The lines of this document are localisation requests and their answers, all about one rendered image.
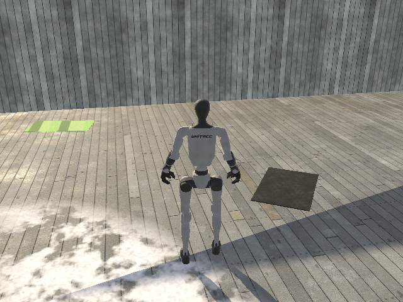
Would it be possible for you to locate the robot left hand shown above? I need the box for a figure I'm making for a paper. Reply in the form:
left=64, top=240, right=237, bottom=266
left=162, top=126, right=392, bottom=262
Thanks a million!
left=161, top=171, right=175, bottom=184

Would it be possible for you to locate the robot left forearm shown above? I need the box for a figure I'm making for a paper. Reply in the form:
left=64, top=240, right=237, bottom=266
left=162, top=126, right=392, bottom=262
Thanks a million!
left=162, top=150, right=175, bottom=173

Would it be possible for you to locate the robot right forearm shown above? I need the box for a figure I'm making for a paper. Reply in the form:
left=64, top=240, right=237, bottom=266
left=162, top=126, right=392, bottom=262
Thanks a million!
left=227, top=151, right=239, bottom=174

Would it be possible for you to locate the robot right thigh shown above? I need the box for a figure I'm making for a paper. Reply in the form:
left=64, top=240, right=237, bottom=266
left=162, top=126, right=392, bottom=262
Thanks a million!
left=210, top=175, right=223, bottom=214

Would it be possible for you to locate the robot right upper arm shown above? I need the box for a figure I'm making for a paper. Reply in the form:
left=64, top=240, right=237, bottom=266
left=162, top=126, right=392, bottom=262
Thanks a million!
left=215, top=126, right=233, bottom=161

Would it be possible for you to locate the robot right hand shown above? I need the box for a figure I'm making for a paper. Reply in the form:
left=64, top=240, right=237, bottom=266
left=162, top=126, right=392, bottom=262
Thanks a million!
left=227, top=171, right=241, bottom=184

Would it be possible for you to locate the robot torso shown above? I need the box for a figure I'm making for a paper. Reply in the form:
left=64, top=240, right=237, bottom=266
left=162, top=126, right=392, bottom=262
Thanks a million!
left=187, top=123, right=217, bottom=189

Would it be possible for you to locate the robot left upper arm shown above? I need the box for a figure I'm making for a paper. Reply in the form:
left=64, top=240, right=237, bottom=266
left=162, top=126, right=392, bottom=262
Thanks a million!
left=169, top=126, right=189, bottom=160

